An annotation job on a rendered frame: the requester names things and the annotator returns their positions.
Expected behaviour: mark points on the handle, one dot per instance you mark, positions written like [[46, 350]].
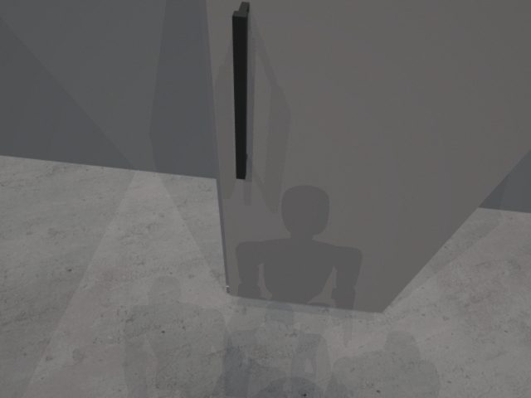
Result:
[[239, 36]]

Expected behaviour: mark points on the fridge door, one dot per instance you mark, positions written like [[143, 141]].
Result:
[[374, 129]]

